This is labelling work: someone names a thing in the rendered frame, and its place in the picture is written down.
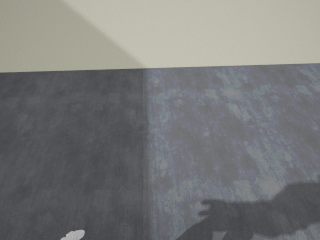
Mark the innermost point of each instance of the left robot hand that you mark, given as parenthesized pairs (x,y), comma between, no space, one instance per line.
(74,235)

